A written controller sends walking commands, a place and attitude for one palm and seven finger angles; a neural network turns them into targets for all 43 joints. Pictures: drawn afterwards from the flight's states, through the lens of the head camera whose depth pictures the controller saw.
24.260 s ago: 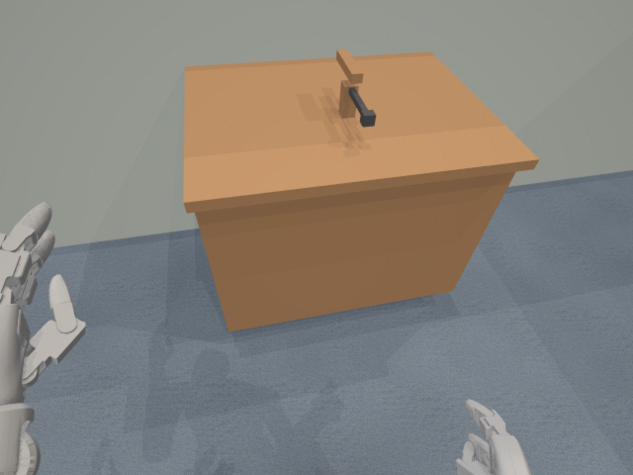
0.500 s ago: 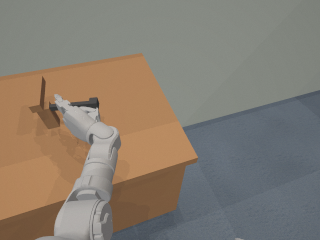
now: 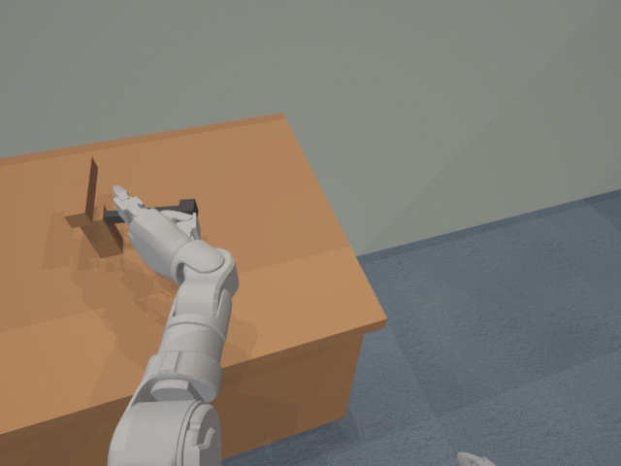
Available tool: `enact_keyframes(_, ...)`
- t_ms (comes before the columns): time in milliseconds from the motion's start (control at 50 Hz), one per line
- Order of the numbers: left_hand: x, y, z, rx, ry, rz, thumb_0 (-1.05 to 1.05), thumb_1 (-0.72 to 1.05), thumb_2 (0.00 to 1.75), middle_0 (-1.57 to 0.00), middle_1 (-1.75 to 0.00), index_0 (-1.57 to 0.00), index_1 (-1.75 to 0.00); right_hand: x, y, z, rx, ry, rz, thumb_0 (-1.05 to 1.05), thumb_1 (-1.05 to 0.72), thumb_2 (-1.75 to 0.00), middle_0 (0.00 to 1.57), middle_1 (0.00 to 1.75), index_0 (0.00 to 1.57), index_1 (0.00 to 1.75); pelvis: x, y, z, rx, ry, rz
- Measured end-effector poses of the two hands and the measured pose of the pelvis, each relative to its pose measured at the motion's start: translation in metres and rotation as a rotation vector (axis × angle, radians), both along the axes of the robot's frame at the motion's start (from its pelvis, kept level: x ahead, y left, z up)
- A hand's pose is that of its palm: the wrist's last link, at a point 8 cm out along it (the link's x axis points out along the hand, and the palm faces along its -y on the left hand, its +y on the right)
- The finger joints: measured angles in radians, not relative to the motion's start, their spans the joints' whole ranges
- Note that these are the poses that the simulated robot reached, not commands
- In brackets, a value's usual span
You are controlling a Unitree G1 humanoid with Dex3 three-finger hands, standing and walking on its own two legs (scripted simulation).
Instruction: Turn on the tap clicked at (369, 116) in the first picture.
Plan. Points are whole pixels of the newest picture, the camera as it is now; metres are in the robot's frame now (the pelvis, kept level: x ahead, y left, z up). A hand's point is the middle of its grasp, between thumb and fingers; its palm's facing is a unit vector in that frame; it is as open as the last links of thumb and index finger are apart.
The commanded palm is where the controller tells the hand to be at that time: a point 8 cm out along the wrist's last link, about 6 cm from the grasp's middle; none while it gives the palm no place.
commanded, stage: lift the hand up off the lever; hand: left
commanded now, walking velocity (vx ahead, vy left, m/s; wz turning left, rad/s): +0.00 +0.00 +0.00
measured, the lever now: (188, 211) +0.50 +0.22 +0.04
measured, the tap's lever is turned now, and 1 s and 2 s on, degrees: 79 79 79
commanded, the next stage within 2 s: draw the hand back beside the body in 0.08 s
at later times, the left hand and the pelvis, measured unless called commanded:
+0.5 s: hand (187, 257) +0.34 +0.17 +0.11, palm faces +0.31 -0.93 -0.18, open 7.8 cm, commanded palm +0.30 +0.21 +0.13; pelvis +0.01 +0.00 +0.02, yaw -3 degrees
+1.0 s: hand (109, 297) +0.26 +0.21 +0.16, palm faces +0.27 -0.93 -0.26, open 7.6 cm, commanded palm +0.22 +0.26 +0.17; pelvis -0.01 +0.01 +0.02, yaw -3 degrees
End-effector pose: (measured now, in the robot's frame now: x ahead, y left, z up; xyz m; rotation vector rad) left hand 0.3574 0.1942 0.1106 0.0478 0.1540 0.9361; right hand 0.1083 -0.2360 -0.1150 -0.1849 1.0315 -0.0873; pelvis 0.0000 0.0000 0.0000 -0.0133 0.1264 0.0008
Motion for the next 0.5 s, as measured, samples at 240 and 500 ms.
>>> enact_keyframes(240, -0.001, -0.005, 0.006, 0.052, -0.012, -0.097, 0.02, 0.90, 0.90, -0.15, -0.15, -0.15, -0.15, 0.019, 0.001, 0.005, 0.001, -0.035, 0.009, 0.01, -0.91, -0.90, 0.20, 0.30, 0.20, 0.30, 0.001, -0.004, 0.001, 0.008, -0.012, 0.001)
enact_keyframes(500, -0.049, 0.019, 0.008, 0.113, -0.033, -0.622, 0.02, 0.89, 0.90, -0.17, -0.18, -0.17, -0.17, 0.015, -0.012, 0.035, -0.007, -0.163, -0.128, 0.01, -0.91, -0.90, 0.20, 0.30, 0.20, 0.30, 0.005, -0.005, 0.015, 0.013, -0.147, -0.057)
